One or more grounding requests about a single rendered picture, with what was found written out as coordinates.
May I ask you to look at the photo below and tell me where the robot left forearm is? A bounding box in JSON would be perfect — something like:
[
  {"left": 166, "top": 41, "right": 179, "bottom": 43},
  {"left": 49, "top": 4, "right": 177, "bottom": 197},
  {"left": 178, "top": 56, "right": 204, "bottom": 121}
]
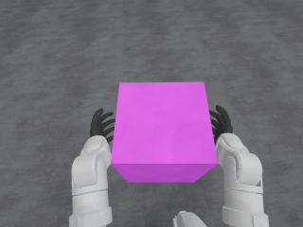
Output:
[{"left": 69, "top": 135, "right": 113, "bottom": 227}]

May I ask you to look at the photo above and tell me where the right robot hand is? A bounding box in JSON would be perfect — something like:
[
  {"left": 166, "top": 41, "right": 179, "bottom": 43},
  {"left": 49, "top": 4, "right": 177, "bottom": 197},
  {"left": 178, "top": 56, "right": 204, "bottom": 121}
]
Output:
[{"left": 209, "top": 105, "right": 233, "bottom": 145}]

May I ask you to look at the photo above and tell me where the robot right forearm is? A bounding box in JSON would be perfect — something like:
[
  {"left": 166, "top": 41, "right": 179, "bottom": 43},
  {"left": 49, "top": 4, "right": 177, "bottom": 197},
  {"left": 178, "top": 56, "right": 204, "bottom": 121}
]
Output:
[{"left": 215, "top": 132, "right": 269, "bottom": 227}]

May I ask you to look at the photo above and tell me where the carton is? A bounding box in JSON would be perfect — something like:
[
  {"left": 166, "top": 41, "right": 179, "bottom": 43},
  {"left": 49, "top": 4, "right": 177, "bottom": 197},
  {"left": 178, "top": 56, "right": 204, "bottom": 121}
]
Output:
[{"left": 111, "top": 81, "right": 218, "bottom": 183}]

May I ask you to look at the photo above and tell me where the robot right thigh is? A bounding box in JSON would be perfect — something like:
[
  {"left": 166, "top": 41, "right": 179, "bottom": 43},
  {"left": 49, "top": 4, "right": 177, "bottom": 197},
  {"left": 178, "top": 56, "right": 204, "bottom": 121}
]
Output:
[{"left": 172, "top": 212, "right": 207, "bottom": 227}]

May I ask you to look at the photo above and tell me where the left robot hand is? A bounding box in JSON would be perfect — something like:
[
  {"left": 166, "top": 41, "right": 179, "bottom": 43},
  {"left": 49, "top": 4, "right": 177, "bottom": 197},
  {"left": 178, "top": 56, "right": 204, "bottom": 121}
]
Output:
[{"left": 90, "top": 108, "right": 116, "bottom": 144}]

